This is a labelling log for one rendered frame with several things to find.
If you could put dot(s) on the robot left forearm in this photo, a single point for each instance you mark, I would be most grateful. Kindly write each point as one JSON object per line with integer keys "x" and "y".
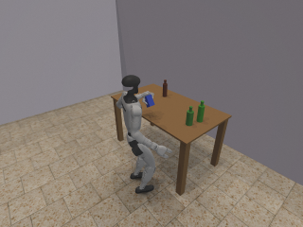
{"x": 138, "y": 96}

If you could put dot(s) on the robot left upper arm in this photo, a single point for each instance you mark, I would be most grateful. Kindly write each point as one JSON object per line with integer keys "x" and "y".
{"x": 119, "y": 103}

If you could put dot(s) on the table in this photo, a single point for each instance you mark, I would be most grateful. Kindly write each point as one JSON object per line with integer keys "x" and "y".
{"x": 169, "y": 113}

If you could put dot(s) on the robot right forearm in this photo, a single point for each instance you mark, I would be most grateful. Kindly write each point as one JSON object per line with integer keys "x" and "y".
{"x": 141, "y": 139}

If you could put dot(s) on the robot left hand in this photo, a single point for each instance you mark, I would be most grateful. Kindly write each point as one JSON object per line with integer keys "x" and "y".
{"x": 146, "y": 94}

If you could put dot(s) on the right robot thigh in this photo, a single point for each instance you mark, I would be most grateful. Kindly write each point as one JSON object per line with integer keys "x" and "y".
{"x": 145, "y": 153}

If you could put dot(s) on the robot right foot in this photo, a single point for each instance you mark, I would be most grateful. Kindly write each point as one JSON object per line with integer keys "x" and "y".
{"x": 147, "y": 188}

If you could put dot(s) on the robot right hand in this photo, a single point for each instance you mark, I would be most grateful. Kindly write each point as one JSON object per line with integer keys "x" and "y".
{"x": 161, "y": 151}

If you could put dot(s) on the sponge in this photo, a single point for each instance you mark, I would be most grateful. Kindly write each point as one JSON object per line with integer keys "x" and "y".
{"x": 149, "y": 101}

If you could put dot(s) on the robot right upper arm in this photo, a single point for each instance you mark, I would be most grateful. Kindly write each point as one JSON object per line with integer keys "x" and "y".
{"x": 136, "y": 113}

